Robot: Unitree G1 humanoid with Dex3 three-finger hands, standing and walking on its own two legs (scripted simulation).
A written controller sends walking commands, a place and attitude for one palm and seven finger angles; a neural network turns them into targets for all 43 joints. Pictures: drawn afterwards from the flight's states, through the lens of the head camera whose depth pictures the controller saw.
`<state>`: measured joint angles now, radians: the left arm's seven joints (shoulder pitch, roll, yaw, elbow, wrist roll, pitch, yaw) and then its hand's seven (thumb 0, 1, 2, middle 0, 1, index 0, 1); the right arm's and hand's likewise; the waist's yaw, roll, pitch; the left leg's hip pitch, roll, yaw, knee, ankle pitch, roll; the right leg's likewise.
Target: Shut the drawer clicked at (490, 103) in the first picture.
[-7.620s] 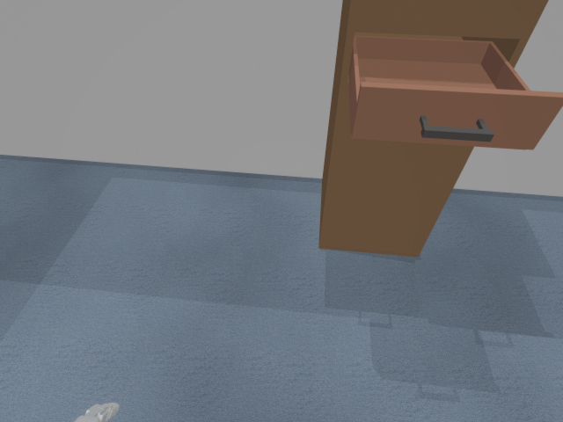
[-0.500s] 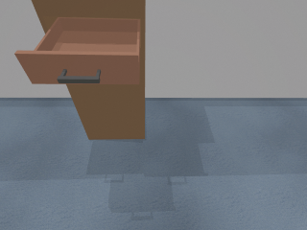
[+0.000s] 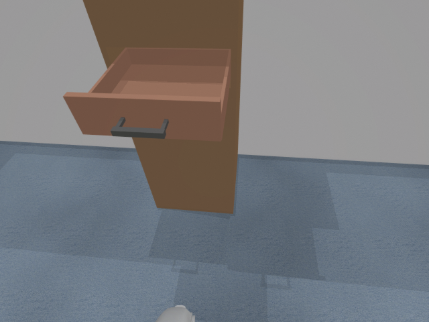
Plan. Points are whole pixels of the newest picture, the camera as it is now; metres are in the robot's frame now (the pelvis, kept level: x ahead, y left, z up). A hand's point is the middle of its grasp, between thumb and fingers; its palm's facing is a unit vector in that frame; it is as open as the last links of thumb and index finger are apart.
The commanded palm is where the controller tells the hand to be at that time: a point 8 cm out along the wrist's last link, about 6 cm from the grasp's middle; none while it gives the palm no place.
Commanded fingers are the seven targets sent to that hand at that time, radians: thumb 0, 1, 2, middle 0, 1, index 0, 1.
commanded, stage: take the last steps up to it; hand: left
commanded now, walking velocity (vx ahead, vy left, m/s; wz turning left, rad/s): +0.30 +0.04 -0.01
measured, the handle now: (141, 127) +0.52 +0.23 +0.08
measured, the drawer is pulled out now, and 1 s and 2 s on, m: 0.28 0.28 0.28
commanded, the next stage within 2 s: come to a stop and stand still in 0.44 s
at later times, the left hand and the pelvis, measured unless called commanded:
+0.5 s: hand (116, 289) +0.22 +0.27 -0.17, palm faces +0.05 -0.98 -0.19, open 7.4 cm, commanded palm none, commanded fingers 0.00 0.90 0.90 -0.20 -0.30 -0.20 -0.30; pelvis +0.16 +0.08 +0.00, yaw -3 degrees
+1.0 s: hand (135, 264) +0.28 +0.24 -0.18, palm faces +0.00 -0.97 -0.24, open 7.3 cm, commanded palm none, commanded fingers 0.00 0.90 0.90 -0.20 -0.30 -0.20 -0.30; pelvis +0.19 +0.06 -0.01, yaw -3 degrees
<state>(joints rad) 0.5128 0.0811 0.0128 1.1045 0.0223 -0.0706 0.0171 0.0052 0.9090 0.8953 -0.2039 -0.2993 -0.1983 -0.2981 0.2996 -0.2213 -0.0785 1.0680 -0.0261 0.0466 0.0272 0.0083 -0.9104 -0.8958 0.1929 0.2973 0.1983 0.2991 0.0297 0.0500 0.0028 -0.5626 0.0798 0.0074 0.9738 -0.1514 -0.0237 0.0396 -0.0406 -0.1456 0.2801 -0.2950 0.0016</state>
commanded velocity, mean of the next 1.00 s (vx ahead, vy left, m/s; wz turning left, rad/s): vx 0.03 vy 0.02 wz -0.03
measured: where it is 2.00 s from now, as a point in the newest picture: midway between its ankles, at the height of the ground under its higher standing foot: outside the picture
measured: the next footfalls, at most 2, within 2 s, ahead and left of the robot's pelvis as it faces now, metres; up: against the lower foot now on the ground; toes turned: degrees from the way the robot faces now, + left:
left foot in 0.16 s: +0.18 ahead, +0.15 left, +0.00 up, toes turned +6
right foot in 0.70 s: +0.32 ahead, -0.06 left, +0.00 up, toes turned -9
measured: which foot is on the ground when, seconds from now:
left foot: up 0.00-0.14, down 0.16-0.74, up 0.76-1.00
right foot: down 0.00-0.16, up 0.18-0.68, down 0.70-1.00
